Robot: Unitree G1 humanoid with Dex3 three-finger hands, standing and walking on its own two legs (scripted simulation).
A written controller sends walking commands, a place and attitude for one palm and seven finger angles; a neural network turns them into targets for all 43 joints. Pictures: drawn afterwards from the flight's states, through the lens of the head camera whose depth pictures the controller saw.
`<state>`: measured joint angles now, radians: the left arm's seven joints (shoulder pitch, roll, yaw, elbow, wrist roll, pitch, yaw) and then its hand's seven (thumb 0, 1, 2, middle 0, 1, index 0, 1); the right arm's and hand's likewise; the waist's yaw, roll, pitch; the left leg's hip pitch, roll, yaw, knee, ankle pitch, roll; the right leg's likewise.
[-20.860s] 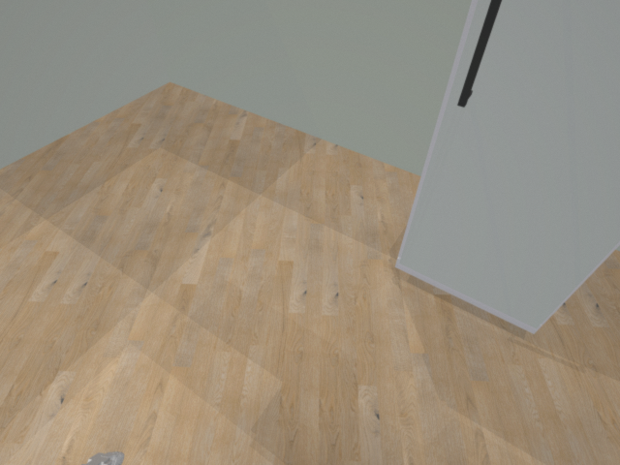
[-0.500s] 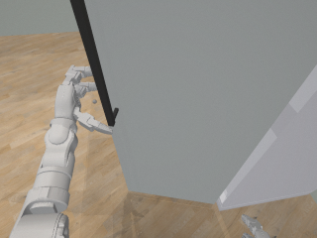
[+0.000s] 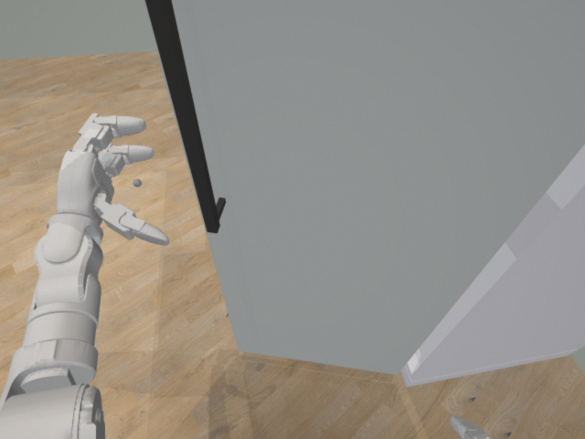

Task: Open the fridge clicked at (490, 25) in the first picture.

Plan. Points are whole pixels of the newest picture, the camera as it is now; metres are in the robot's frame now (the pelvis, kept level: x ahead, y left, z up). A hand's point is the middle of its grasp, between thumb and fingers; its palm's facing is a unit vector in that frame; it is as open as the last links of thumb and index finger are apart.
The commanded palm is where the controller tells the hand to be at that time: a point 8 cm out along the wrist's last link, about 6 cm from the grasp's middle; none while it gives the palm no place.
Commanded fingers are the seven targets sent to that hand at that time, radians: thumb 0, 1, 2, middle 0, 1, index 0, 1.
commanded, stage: slip the hand off the handle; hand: left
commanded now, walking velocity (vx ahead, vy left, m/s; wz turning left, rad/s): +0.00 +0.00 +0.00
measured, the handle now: (189, 89) +0.43 +0.14 +0.26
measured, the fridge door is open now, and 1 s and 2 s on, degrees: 72 72 72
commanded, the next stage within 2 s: draw the hand back to the body in 0.80 s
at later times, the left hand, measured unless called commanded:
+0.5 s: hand (127, 239) +0.30 +0.20 +0.16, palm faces +0.10 -0.99 -0.13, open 14.7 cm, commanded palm +0.27 +0.25 +0.16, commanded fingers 0.00 -0.55 0.20 -0.25 -1.15 -0.25 -1.15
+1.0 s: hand (116, 257) +0.28 +0.21 +0.15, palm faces +0.07 -1.00 -0.03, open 14.7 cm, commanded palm +0.23 +0.25 +0.17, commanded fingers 0.00 -0.55 0.20 -0.25 -1.15 -0.25 -1.15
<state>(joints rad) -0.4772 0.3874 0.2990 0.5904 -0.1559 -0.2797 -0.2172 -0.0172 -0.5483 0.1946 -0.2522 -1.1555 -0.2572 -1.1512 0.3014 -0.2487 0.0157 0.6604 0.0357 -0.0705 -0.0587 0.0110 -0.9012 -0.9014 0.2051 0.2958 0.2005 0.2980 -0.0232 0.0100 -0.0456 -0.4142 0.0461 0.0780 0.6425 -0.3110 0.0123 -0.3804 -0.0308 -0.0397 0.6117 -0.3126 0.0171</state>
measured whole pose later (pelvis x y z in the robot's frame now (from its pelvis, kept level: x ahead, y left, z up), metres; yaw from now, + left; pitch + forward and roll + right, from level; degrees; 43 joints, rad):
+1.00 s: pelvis -0.01 -0.02 +0.00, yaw +2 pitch +0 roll +0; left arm -0.07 0.32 0.29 0.12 -0.33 -0.05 -0.30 -0.02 -0.55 0.19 -0.25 -1.16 -0.26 -1.15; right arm 0.25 -0.26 0.04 0.65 0.06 -0.19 -0.10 0.01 -0.90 -0.90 0.20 0.30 0.20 0.30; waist 0.05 0.05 -0.04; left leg -0.32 0.05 0.04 0.60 -0.29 -0.02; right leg -0.28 -0.02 -0.07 0.59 -0.32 -0.01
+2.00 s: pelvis +0.00 +0.00 +0.02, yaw +1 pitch -6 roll +0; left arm 0.38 0.34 0.32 -0.31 -0.07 -0.07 0.09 0.00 0.37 0.64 -0.22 -0.61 -0.23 -0.61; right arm 0.21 -0.22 0.02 0.67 -0.01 -0.13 -0.08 0.01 -0.90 -0.90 0.21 0.30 0.20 0.30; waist 0.07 0.04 0.02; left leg -0.10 0.02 0.08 0.43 -0.23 0.02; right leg -0.07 -0.04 -0.04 0.40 -0.23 0.03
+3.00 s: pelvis -0.03 +0.01 +0.01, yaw -1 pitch +0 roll -1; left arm 0.52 0.42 0.40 -0.46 -0.05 -0.16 0.11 0.01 0.89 0.89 -0.21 -0.31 -0.22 -0.30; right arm 0.17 -0.23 0.00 0.54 -0.01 -0.03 -0.09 0.01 -0.90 -0.90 0.20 0.30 0.20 0.30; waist 0.02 0.01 0.04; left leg -0.29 0.02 0.11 0.49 -0.21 0.04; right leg -0.26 -0.04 -0.01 0.47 -0.20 0.04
